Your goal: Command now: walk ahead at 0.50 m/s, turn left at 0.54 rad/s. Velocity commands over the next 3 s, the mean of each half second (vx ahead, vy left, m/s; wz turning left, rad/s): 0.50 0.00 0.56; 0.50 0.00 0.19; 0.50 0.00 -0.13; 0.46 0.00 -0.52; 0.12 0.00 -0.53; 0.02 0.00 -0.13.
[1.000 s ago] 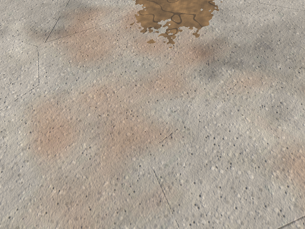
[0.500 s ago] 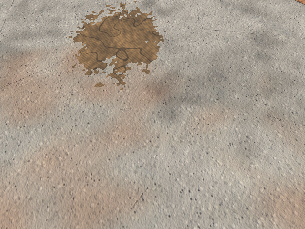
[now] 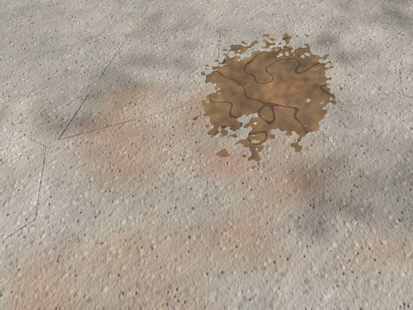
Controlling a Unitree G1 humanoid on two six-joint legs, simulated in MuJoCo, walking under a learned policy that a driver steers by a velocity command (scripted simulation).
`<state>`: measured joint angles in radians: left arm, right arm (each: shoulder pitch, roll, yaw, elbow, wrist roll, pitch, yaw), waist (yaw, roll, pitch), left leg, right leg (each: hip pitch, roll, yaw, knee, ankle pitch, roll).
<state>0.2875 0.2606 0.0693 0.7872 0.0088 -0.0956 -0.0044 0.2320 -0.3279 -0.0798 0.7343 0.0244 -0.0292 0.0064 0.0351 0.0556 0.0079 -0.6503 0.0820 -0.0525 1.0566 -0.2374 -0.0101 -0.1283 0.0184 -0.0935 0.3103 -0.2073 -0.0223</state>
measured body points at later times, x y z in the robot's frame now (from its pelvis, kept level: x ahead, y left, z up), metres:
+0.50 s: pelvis +0.27 +0.09 +0.00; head +0.30 +0.11 +0.45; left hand +0.36 +0.40 -0.10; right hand +0.44 -0.15 -0.10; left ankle +0.25 +0.15 -0.74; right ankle +0.41 -0.07 -0.67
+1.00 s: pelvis +0.56 +0.12 +0.00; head +0.59 +0.12 +0.45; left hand +0.52 +0.40 -0.11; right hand +0.80 -0.07 -0.11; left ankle +0.56 +0.29 -0.68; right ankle +0.59 +0.04 -0.74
